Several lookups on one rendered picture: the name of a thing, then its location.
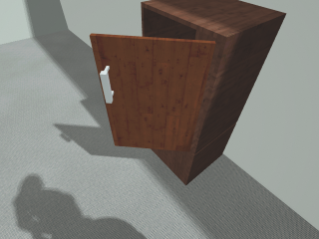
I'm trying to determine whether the cupboard door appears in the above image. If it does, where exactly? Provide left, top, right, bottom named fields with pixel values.
left=90, top=33, right=216, bottom=152

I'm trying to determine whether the handle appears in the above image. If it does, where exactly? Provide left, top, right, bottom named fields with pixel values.
left=100, top=66, right=114, bottom=104

